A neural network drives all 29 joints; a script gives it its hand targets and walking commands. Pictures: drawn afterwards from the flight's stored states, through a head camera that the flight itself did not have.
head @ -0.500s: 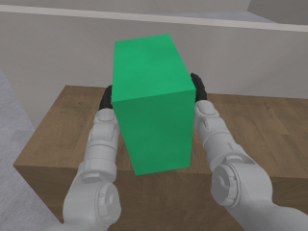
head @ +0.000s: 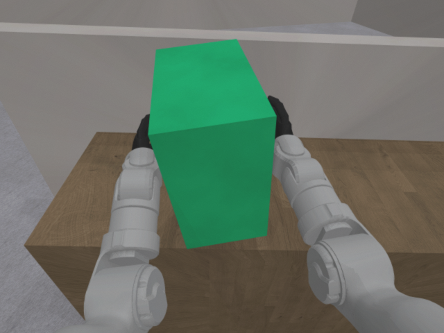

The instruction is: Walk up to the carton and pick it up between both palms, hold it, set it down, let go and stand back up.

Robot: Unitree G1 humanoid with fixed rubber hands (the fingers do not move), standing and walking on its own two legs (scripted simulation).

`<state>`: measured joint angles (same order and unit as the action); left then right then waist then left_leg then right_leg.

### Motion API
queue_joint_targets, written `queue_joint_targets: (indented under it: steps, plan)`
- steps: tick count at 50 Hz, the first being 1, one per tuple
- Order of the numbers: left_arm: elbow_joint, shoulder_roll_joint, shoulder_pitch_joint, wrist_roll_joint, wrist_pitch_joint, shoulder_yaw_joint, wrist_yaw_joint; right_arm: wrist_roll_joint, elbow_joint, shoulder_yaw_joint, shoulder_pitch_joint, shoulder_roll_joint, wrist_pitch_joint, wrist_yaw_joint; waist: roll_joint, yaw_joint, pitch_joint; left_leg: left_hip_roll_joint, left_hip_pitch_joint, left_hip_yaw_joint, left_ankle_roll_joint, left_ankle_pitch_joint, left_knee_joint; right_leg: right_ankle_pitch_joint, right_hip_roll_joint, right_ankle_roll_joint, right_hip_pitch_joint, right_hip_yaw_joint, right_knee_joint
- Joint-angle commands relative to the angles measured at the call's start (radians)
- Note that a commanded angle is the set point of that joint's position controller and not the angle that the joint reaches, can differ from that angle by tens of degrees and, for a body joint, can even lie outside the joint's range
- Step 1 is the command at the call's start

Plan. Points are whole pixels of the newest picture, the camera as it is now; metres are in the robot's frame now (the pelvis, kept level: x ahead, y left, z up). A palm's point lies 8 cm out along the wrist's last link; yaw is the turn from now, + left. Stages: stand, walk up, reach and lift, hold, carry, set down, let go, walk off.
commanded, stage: reach and lift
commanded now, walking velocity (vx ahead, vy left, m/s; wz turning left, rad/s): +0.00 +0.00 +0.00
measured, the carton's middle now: (211, 143) +0.43 +0.00 +0.17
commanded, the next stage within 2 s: hold in 1.50 s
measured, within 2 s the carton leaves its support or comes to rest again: neither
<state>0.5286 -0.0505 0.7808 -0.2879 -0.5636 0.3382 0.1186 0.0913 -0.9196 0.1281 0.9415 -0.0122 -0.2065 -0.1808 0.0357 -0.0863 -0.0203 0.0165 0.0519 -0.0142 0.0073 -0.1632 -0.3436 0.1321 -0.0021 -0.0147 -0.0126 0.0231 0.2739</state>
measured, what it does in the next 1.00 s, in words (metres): stands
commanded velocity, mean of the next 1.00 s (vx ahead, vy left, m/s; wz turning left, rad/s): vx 0.00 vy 0.00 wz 0.00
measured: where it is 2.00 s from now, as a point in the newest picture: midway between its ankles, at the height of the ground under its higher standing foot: outside the picture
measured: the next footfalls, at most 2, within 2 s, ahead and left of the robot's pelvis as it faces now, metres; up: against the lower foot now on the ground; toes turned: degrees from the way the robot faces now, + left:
none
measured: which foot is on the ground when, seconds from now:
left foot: down 0.00-1.00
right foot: down 0.00-1.00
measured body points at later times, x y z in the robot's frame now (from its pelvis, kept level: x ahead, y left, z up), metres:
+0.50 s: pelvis +0.00 +0.00 +0.00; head -0.06 +0.02 +0.45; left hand +0.40 +0.14 +0.20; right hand +0.40 -0.12 +0.23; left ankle +0.03 +0.12 -0.75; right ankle +0.02 -0.13 -0.75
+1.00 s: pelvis +0.01 +0.00 +0.00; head -0.05 +0.02 +0.44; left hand +0.40 +0.14 +0.22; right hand +0.41 -0.11 +0.25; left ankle +0.03 +0.12 -0.75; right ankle +0.02 -0.13 -0.75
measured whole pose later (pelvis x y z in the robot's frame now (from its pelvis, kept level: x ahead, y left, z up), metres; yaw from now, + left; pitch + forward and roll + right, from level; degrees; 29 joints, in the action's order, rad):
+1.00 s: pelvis +0.01 +0.00 +0.00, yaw +1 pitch -7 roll -1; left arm 0.33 0.00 0.79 -0.26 -0.81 0.31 0.05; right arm 0.32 -0.74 -0.04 1.00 0.05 -0.47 -0.30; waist 0.01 -0.11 0.04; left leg 0.02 0.06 -0.03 0.01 -0.19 -0.38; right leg 0.15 0.00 -0.02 0.00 0.04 0.27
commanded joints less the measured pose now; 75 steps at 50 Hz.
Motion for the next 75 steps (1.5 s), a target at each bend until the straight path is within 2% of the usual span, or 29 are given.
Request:
queue_joint_targets:
  steps: [1, 3, 4, 8, 10, 11, 15, 18, 24, 25, 26, 28, 29, 31, 32, 35, 39, 42, 45, 48, 49, 53, 55, 58, 62, 66, 67, 69, 75]
  plan:
    - [-0.138, -0.531, 0.833, 0.096, 0.060, -0.321, -0.158, 0.063, 0.186, -0.252, 0.688, -0.601, 0.001, 0.103, -0.043, 0.005, 0.428, -0.065, -0.106, 0.039, 0.015, 0.154, 0.026, -0.160, 0.053, -0.053, 0.090, 0.049, -0.022]
    - [-0.177, -0.535, 0.862, 0.078, 0.061, -0.316, -0.160, 0.060, 0.149, -0.229, 0.659, -0.592, -0.005, 0.106, -0.091, 0.006, 0.412, -0.057, -0.134, 0.043, 0.023, 0.171, 0.025, -0.144, 0.053, -0.043, 0.059, 0.050, -0.017]
    - [-0.119, -0.518, 0.847, 0.064, 0.048, -0.278, -0.163, 0.057, 0.180, -0.234, 0.723, -0.603, -0.007, 0.106, -0.039, 0.029, 0.383, -0.055, -0.105, 0.040, 0.012, 0.116, 0.042, -0.082, 0.054, -0.048, 0.044, 0.048, -0.031]
    - [-0.206, -0.578, 0.912, 0.153, 0.062, -0.407, -0.163, 0.088, 0.268, -0.261, 0.755, -0.620, -0.005, 0.087, -0.084, -0.037, 0.574, -0.053, -0.157, 0.024, 0.038, 0.223, -0.004, -0.218, 0.069, -0.045, 0.098, 0.053, -0.001]
    - [-0.152, -0.556, 0.911, 0.112, 0.057, -0.354, -0.158, 0.068, 0.156, -0.203, 0.696, -0.582, -0.029, 0.090, -0.111, -0.054, 0.437, -0.049, -0.143, 0.009, 0.048, 0.148, 0.022, -0.111, 0.068, -0.035, 0.022, 0.063, -0.020]
    - [-0.147, -0.519, 0.905, 0.093, 0.048, -0.306, -0.170, 0.065, 0.155, -0.207, 0.696, -0.593, -0.030, 0.091, -0.077, -0.028, 0.421, -0.061, -0.108, 0.025, 0.023, 0.131, 0.030, -0.101, 0.059, -0.042, 0.048, 0.054, -0.028]
    - [-0.189, -0.554, 0.871, 0.103, 0.027, -0.339, -0.181, 0.093, 0.181, -0.221, 0.676, -0.562, -0.052, 0.079, -0.095, -0.057, 0.422, -0.052, -0.121, 0.014, 0.048, 0.201, 0.020, -0.159, 0.073, -0.037, 0.081, 0.054, -0.021]
    - [-0.227, -0.541, 0.900, 0.104, 0.016, -0.349, -0.178, 0.132, 0.207, -0.281, 0.697, -0.612, -0.064, 0.071, -0.086, -0.019, 0.427, -0.059, -0.114, 0.021, 0.036, 0.190, 0.024, -0.154, 0.065, -0.040, 0.090, 0.046, -0.015]
    - [-0.281, -0.532, 0.893, 0.128, -0.018, -0.375, -0.181, 0.196, 0.266, -0.354, 0.691, -0.645, -0.114, 0.045, -0.064, -0.019, 0.432, -0.064, -0.103, 0.014, 0.031, 0.211, 0.016, -0.194, 0.074, -0.052, 0.120, 0.031, -0.006]
    - [-0.298, -0.539, 0.907, 0.148, -0.020, -0.400, -0.183, 0.228, 0.400, -0.395, 0.798, -0.668, -0.097, 0.040, -0.039, -0.004, 0.517, -0.067, -0.099, 0.013, 0.023, 0.211, 0.006, -0.201, 0.074, -0.052, 0.138, 0.030, -0.010]
    - [-0.310, -0.574, 0.918, 0.167, -0.026, -0.429, -0.179, 0.230, 0.367, -0.379, 0.766, -0.660, -0.112, 0.032, -0.094, -0.035, 0.489, -0.066, -0.106, 0.007, 0.038, 0.222, 0.001, -0.220, 0.073, -0.046, 0.116, 0.026, -0.004]
    - [-0.342, -0.555, 0.916, 0.161, -0.031, -0.424, -0.179, 0.257, 0.403, -0.398, 0.762, -0.669, -0.128, 0.024, -0.065, -0.025, 0.510, -0.063, -0.116, 0.002, 0.035, 0.224, 0.002, -0.198, 0.082, -0.045, 0.122, 0.028, -0.010]
    - [-0.253, -0.502, 0.905, 0.115, -0.047, -0.359, -0.186, 0.240, 0.313, -0.376, 0.745, -0.639, -0.154, 0.027, -0.058, -0.003, 0.417, -0.060, -0.081, 0.006, 0.024, 0.142, 0.031, -0.120, 0.072, -0.049, 0.093, 0.022, -0.030]
    - [-0.294, -0.527, 0.944, 0.129, -0.053, -0.382, -0.195, 0.245, 0.261, -0.336, 0.691, -0.623, -0.166, 0.026, -0.115, -0.030, 0.400, -0.063, -0.054, 0.011, 0.040, 0.119, 0.025, -0.107, 0.070, -0.036, 0.082, 0.027, -0.007]
    - [-0.352, -0.524, 0.980, 0.139, -0.051, -0.395, -0.184, 0.260, 0.351, -0.386, 0.762, -0.664, -0.162, 0.028, -0.095, 0.004, 0.486, -0.060, -0.094, 0.014, 0.038, 0.159, 0.017, -0.129, 0.078, -0.045, 0.109, 0.025, -0.005]
    - [-0.353, -0.554, 0.941, 0.186, -0.062, -0.470, -0.172, 0.292, 0.391, -0.396, 0.745, -0.640, -0.180, 0.023, -0.114, -0.040, 0.542, -0.057, -0.104, -0.012, 0.058, 0.227, -0.008, -0.199, 0.092, -0.035, 0.110, 0.016, 0.001]
    - [-0.261, -0.505, 0.912, 0.138, -0.082, -0.344, -0.191, 0.279, 0.273, -0.351, 0.727, -0.612, -0.217, 0.022, -0.059, -0.008, 0.386, -0.063, -0.051, 0.011, 0.033, 0.124, 0.033, -0.106, 0.085, -0.040, 0.095, 0.017, -0.015]
    - [-0.329, -0.512, 0.952, 0.165, -0.087, -0.384, -0.204, 0.286, 0.276, -0.341, 0.694, -0.615, -0.241, 0.007, -0.078, -0.049, 0.410, -0.066, -0.063, 0.000, 0.046, 0.166, 0.017, -0.156, 0.084, -0.042, 0.097, 0.014, -0.012]
    - [-0.315, -0.501, 0.904, 0.163, -0.108, -0.388, -0.214, 0.323, 0.390, -0.395, 0.748, -0.639, -0.243, -0.009, -0.075, -0.030, 0.489, -0.067, -0.077, 0.004, 0.040, 0.236, -0.001, -0.251, 0.080, -0.055, 0.140, 0.012, 0.008]
    - [-0.530, -0.532, 0.928, 0.201, -0.105, -0.473, -0.197, 0.357, 0.468, -0.445, 0.676, -0.659, -0.262, -0.017, -0.134, -0.043, 0.563, -0.072, -0.120, -0.011, 0.067, 0.350, -0.032, -0.351, 0.090, -0.054, 0.171, 0.009, 0.027]
    - [-0.423, -0.510, 0.914, 0.163, -0.128, -0.425, -0.206, 0.345, 0.429, -0.427, 0.701, -0.633, -0.283, -0.022, -0.100, -0.039, 0.461, -0.068, -0.081, -0.012, 0.057, 0.280, -0.011, -0.285, 0.090, -0.051, 0.147, 0.008, 0.015]
    - [-0.376, -0.486, 0.957, 0.170, -0.139, -0.393, -0.215, 0.336, 0.419, -0.402, 0.768, -0.628, -0.292, -0.008, -0.078, -0.018, 0.427, -0.062, -0.028, -0.008, 0.043, 0.135, 0.026, -0.126, 0.086, -0.046, 0.102, 0.012, 0.003]
    - [-0.389, -0.483, 0.980, 0.166, -0.142, -0.383, -0.216, 0.348, 0.380, -0.387, 0.751, -0.633, -0.296, -0.007, -0.106, -0.019, 0.420, -0.072, -0.029, 0.009, 0.050, 0.147, 0.018, -0.145, 0.086, -0.043, 0.102, 0.007, 0.010]
    - [-0.433, -0.506, 0.954, 0.207, -0.140, -0.425, -0.208, 0.373, 0.464, -0.444, 0.751, -0.639, -0.307, -0.016, -0.053, -0.026, 0.536, -0.063, -0.090, 0.000, 0.052, 0.295, -0.008, -0.304, 0.101, -0.057, 0.157, 0.008, 0.022]
    - [-0.409, -0.465, 1.010, 0.190, -0.148, -0.403, -0.223, 0.368, 0.423, -0.416, 0.760, -0.661, -0.323, -0.026, -0.106, -0.028, 0.504, -0.080, -0.050, 0.008, 0.047, 0.204, -0.006, -0.231, 0.083, -0.055, 0.129, -0.003, 0.017]
    - [-0.416, -0.475, 0.969, 0.166, -0.168, -0.387, -0.228, 0.383, 0.410, -0.411, 0.749, -0.620, -0.337, -0.025, -0.102, -0.011, 0.479, -0.071, -0.040, 0.012, 0.056, 0.223, 0.008, -0.212, 0.098, -0.043, 0.136, -0.001, 0.015]
    - [-0.411, -0.488, 0.966, 0.187, -0.175, -0.414, -0.227, 0.395, 0.431, -0.412, 0.755, -0.617, -0.340, -0.029, -0.116, -0.031, 0.504, -0.070, -0.048, 0.005, 0.063, 0.273, -0.007, -0.275, 0.094, -0.048, 0.155, -0.005, 0.027]
    - [-0.395, -0.474, 0.961, 0.190, -0.179, -0.385, -0.227, 0.397, 0.421, -0.409, 0.777, -0.622, -0.350, -0.026, -0.066, -0.011, 0.508, -0.062, -0.033, 0.004, 0.051, 0.252, -0.001, -0.252, 0.098, -0.053, 0.145, -0.006, 0.023]
    - [-0.348, -0.474, 1.052, 0.181, -0.182, -0.362, -0.220, 0.401, 0.371, -0.373, 0.840, -0.617, -0.349, -0.015, -0.113, -0.001, 0.507, -0.071, -0.010, 0.016, 0.056, 0.182, 0.011, -0.151, 0.103, -0.043, 0.106, 0.003, 0.021]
